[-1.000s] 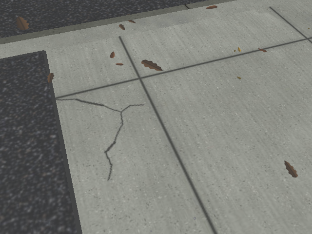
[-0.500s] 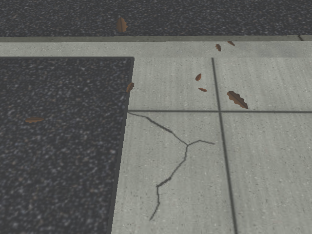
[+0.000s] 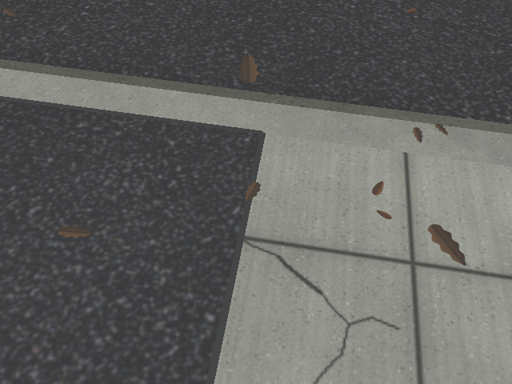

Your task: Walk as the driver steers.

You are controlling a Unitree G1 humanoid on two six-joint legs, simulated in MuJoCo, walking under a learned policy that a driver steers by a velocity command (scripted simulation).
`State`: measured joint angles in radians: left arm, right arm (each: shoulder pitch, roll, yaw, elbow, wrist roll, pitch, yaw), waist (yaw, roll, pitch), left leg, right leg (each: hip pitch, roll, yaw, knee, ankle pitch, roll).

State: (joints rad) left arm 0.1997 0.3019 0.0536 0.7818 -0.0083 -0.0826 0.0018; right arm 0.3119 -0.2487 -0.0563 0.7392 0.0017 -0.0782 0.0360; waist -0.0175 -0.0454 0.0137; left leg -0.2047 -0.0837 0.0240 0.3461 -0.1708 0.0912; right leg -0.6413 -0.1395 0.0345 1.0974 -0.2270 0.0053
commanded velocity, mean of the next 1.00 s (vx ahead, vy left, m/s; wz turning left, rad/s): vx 0.50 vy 0.00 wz -0.44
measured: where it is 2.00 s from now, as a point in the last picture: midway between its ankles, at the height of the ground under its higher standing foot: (353, 289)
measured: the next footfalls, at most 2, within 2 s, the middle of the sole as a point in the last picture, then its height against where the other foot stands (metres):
right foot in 0.34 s outside the picture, level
left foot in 0.84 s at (269, 320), level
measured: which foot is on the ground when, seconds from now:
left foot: down 0.00-0.36, up 0.38-0.82, down 0.84-1.00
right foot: up 0.00-0.32, down 0.34-0.84, up 0.86-1.00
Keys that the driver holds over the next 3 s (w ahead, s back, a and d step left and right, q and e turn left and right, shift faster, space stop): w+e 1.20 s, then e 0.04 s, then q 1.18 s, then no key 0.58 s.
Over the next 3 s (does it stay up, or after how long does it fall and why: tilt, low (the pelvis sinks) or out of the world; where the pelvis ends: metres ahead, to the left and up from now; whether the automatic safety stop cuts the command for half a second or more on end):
stays up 0.78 -0.26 -0.01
